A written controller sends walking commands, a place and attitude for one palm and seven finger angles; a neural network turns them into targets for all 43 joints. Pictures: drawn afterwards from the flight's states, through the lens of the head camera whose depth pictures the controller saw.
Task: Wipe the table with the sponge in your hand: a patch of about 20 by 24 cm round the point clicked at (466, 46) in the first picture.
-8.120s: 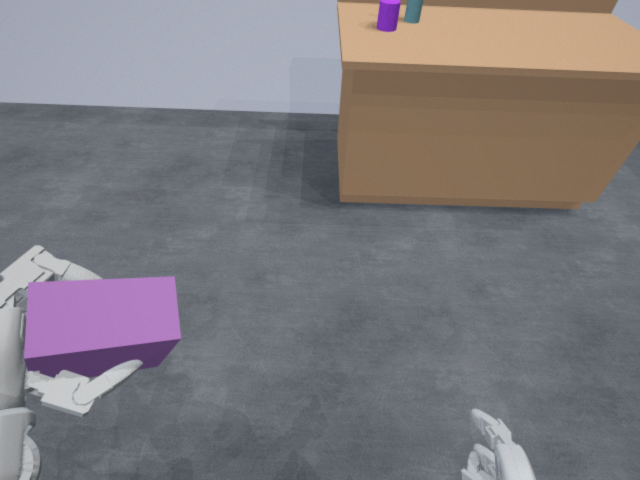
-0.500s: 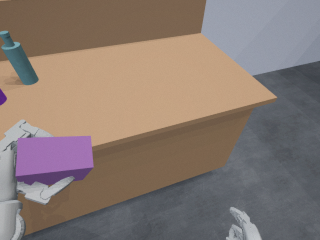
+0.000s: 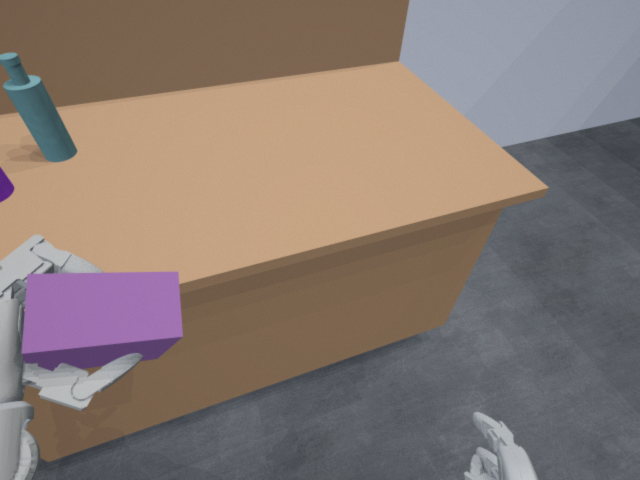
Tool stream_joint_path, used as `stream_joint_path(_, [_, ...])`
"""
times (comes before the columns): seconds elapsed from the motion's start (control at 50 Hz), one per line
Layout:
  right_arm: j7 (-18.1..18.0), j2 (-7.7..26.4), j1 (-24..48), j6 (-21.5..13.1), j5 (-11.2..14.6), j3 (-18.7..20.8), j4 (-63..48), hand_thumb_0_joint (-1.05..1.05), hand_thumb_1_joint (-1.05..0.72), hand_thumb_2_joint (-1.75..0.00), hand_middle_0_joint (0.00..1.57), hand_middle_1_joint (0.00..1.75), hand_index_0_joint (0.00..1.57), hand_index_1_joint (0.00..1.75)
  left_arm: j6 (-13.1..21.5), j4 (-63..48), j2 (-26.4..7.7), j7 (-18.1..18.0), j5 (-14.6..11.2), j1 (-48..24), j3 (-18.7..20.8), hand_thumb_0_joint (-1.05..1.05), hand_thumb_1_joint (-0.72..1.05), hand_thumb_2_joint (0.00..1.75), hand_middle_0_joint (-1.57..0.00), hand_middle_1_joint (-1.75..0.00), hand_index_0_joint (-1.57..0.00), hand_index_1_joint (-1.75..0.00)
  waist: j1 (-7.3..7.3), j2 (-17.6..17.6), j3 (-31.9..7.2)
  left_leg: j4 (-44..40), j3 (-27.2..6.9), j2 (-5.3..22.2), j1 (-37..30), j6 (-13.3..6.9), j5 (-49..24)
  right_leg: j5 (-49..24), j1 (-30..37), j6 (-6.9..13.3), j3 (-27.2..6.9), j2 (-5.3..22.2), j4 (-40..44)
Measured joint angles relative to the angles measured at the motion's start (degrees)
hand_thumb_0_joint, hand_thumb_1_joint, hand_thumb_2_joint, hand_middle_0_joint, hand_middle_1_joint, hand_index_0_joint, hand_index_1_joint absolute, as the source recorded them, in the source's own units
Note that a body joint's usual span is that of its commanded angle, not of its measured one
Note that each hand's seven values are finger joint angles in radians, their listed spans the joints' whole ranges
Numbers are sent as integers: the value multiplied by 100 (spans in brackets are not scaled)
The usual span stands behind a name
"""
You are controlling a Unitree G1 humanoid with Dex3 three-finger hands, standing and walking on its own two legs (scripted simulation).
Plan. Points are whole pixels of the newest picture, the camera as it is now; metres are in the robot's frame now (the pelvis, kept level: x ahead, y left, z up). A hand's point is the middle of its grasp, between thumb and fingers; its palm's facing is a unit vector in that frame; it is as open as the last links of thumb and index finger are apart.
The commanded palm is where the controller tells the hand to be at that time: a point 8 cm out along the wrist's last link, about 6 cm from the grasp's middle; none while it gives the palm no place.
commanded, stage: look again from close up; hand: left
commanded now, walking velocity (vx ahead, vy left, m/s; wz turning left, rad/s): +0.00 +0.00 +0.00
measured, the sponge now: (124, 322) +0.22 +0.21 +0.15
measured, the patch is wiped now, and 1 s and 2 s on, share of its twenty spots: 0.00 0.00 0.00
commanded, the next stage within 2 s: shuffle to correct the standing spot in 0.38 s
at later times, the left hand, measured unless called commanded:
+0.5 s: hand (23, 326) +0.21 +0.29 +0.16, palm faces +0.37 -0.84 -0.39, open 10.3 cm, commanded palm +0.14 +0.31 +0.18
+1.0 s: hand out of the picture +0.25 +0.33 +0.18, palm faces +0.33 -0.83 -0.44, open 10.3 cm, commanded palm +0.20 +0.37 +0.18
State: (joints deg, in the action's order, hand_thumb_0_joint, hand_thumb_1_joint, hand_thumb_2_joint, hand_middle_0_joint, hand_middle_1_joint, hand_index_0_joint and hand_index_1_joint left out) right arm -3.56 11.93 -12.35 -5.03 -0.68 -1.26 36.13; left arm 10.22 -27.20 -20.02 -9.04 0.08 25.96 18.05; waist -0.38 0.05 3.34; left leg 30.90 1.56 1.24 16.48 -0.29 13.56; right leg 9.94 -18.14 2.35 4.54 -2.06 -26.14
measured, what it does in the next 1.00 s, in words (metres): steps on the spot: right foot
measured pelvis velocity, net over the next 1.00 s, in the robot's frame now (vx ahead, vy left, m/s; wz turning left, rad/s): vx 0.03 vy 0.09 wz -0.02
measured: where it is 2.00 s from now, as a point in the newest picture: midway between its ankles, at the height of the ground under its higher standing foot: outside the picture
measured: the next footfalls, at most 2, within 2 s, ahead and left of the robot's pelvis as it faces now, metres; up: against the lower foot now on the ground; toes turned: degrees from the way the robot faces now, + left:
right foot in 0.44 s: +0.06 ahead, -0.07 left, +0.00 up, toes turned -2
right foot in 1.12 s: +0.11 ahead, +0.02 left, +0.00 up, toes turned -9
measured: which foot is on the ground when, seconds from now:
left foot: down 0.00-1.00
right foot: down 0.00-0.32, up 0.34-0.42, down 0.44-0.64, up 0.66-1.00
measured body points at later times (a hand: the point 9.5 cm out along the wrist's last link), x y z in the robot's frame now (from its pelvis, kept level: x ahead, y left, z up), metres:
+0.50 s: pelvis -0.02 +0.03 -0.01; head -0.02 +0.07 +0.44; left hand +0.18 +0.33 +0.18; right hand +0.13 -0.18 -0.08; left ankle +0.07 +0.12 -0.73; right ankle +0.02 -0.07 -0.73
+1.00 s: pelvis +0.03 +0.09 +0.01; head +0.06 +0.12 +0.46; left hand +0.23 +0.38 +0.20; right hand +0.18 -0.13 -0.06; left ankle +0.03 +0.12 -0.73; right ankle +0.07 -0.01 -0.69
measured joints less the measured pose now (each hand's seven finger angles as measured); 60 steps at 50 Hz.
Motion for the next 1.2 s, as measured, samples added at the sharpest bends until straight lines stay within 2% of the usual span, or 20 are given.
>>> stream_joint_path(0.1, [5,-50,6,38,-2,-26,-46,1,-90,-90,20,30,20,30,6,62,-13,25,-7,-18,56,0,-51,101,-70,-136,-71,-136,-18,12,-29,-54,19,17,17,-9,15,279,-44,-85,-13,-8,-36])
stream_joint_path(0.14, [-17,-150,-146,-147,-37,46,-84,1,-90,-90,20,30,20,30,146,378,-595,342,258,-795,250,0,-52,101,-70,-136,-72,-136,-233,-187,51,224,47,-49,210,-49,227,-299,-130,-120,-24,79,-2])
stream_joint_path(0.18, [25,-154,-122,-212,-33,-6,19,1,-90,-90,20,30,20,30,350,954,-911,445,132,-1557,450,0,-52,101,-70,-136,-72,-136,-349,-278,128,457,30,-86,266,-75,456,-693,-185,47,-15,83,-75])
stream_joint_path(0.24, [183,-117,-47,-231,14,-35,48,2,-90,-90,20,30,20,30,368,1171,-573,343,-145,-1616,636,-1,-52,101,-70,-136,-71,-136,-315,-272,161,435,52,-146,131,-126,511,-398,-123,35,-172,47,-121])
stream_joint_path(0.34, [298,-72,-164,-393,96,-55,-180,2,-90,-90,20,30,20,30,366,510,19,422,-140,-793,150,-1,-51,101,-70,-136,-71,-136,-157,-320,205,60,212,-213,-145,-235,72,839,-243,-178,-319,109,-718])
stream_joint_path(0.4, [351,-179,-304,-443,151,23,-285,2,-90,-90,20,30,20,30,408,470,-91,600,-29,-708,3,-1,-51,101,-70,-136,-71,-136,-49,-352,209,73,208,-209,-77,-317,-162,1166,-172,-296,-276,86,-1531])
stream_joint_path(0.44, [402,-253,-413,-462,134,13,-318,1,-90,-90,20,30,20,30,456,460,-280,634,16,-699,120,-1,-51,101,-70,-136,-71,-136,-9,-444,99,158,216,-248,101,-291,-183,1330,261,-217,-212,94,-1142])
stream_joint_path(0.5, [458,-229,-295,-414,55,-20,-256,2,-90,-90,20,30,20,30,487,375,-322,594,-23,-698,444,-1,-51,101,-70,-136,-71,-136,-43,-331,185,326,142,-186,270,-213,-66,592,367,3,-161,-4,-688])
stream_joint_path(0.58, [451,-131,-265,-415,-8,-62,-156,2,-90,-90,20,30,20,30,472,3,-176,468,-67,-499,548,-1,-51,101,-70,-136,-71,-136,-220,-327,48,1032,19,-267,522,-56,490,635,234,86,-211,-9,-619])
stream_joint_path(0.62, [421,-41,-280,-463,-11,-60,-128,2,-90,-90,20,30,20,30,460,-135,-45,418,-68,-471,434,-1,-51,101,-70,-136,-71,-136,-272,-305,-41,711,25,-251,278,-78,618,744,130,39,-181,47,-763])
stream_joint_path(0.7, [345,-82,-104,-498,-2,18,-42,2,-90,-90,20,30,20,30,409,77,53,400,-48,-714,303,-1,-51,101,-70,-136,-71,-136,-201,-380,80,515,136,-457,104,-557,226,1641,-260,-60,-416,76,-2142])
stream_joint_path(0.74, [363,-203,-47,-497,-28,21,-39,2,-90,-90,20,30,20,30,346,185,-8,404,-13,-712,352,-1,-51,101,-70,-136,-71,-136,-76,-388,72,212,111,-513,-54,-618,117,1570,-565,-62,-434,23,-3001])
stream_joint_path(0.8, [426,-325,-86,-499,-40,-31,-157,2,-90,-90,20,30,20,30,283,8,-105,407,9,-466,408,-1,-51,101,-70,-136,-71,-136,25,-384,2,-291,97,-518,-243,-626,-105,1136,-952,-93,-270,67,-3534])
stream_joint_path(0.92, [413,-301,-241,-459,-55,-37,-304,1,-90,-90,20,30,20,30,368,-483,-316,441,-2,-26,383,-1,-51,101,-70,-136,-71,-136,-17,-265,-63,-840,110,-515,-468,-649,-261,743,-1067,-129,47,200,-2828])
stream_joint_path(1.06, [258,-153,-278,-274,-79,26,-290,1,-90,-90,20,30,20,30,199,-146,-435,350,-100,-7,460,-1,-51,101,-70,-136,-71,-136,-43,-123,-163,-1041,132,-693,-679,-641,-175,884,-389,-65,384,119,-1269])
stream_joint_path(1.1, [250,-85,-269,-225,-85,63,-342,1,-90,-90,20,30,20,30,112,-90,-423,314,-134,-21,444,-1,-51,101,-70,-136,-71,-136,-18,-50,-186,-733,110,-737,-572,-557,16,739,24,39,568,53,-569])
stream_joint_path(1.12, [257,-49,-269,-196,-75,92,-403,1,-90,-90,20,30,20,30,79,-124,-477,296,-151,-51,436,-1,-51,101,-70,-136,-71,-136,34,-51,-196,-177,83,-787,-291,-351,204,594,273,230,620,71,-217])
stream_joint_path(1.14, [273,2,-196,-155,-41,115,-406,1,-90,-90,20,30,20,30,91,-173,-499,286,-158,-112,438,-1,-51,101,-70,-136,-71,-136,-10,-45,-175,898,94,-773,186,-155,515,339,258,430,639,90,-202])
stream_joint_path(1.18, [327,76,47,-52,-34,145,-254,1,-90,-90,20,30,20,30,163,-261,-377,286,-228,-171,461,-1,-51,101,-70,-136,-71,-136,-115,25,-49,2969,-64,-553,1015,-14,826,553,162,454,615,6,-604])
stream_joint_path(1.2, [367,72,111,-6,-20,158,-187,2,-90,-90,20,30,20,30,189,-298,-307,289,-243,-165,470,-1,-51,101,-70,-136,-71,-136,-153,-1,-34,3551,-148,-403,1303,12,801,683,179,414,580,-19,-687])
